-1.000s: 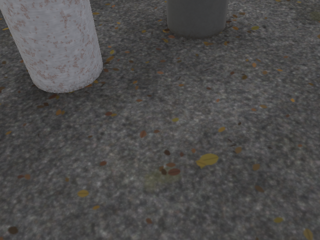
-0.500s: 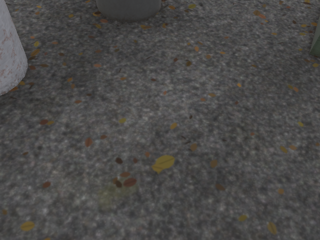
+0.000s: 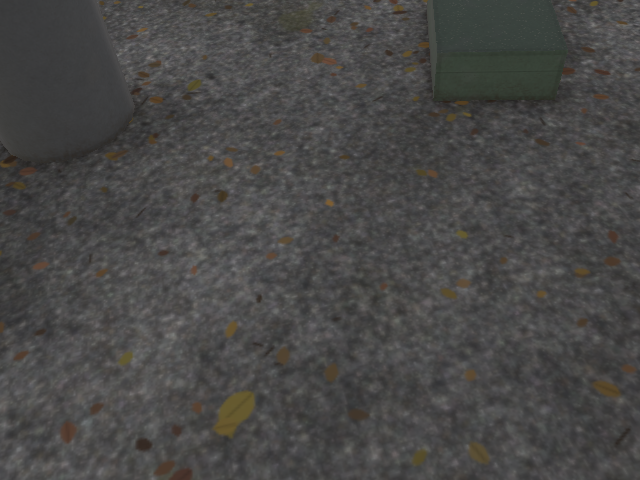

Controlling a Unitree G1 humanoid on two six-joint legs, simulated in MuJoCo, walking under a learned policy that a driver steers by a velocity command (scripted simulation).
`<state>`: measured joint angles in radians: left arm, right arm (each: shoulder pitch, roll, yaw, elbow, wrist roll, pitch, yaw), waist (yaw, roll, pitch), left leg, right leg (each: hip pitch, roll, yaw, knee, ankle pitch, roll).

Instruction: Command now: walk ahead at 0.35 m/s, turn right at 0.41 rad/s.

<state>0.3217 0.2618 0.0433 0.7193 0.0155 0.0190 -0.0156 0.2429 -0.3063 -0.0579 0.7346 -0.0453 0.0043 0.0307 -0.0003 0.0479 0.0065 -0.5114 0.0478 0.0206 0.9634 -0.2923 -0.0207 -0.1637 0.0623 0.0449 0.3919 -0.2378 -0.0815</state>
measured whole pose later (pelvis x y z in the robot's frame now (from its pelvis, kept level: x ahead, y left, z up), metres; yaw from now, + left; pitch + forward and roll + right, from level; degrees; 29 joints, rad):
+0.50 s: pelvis +0.24 +0.07 -0.01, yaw +9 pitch +1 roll +0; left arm 0.27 0.27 0.02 0.78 0.04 -0.07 -0.02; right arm 0.28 -0.28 -0.06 0.78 -0.01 -0.03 0.03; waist 0.01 -0.03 0.05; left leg -0.27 -0.11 0.00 0.45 -0.19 0.11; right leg -0.41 -0.02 0.01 1.13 -0.31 -0.03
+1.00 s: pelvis +0.43 +0.08 -0.01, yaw +15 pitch -1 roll +1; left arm 0.20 0.21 -0.01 0.84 0.02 -0.03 0.02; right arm 0.25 -0.25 -0.03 0.89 -0.02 0.03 -0.01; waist -0.01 0.02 0.09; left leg -0.30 -0.07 -0.07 0.92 -0.50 0.01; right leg -0.33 0.05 -0.06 0.43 -0.09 -0.09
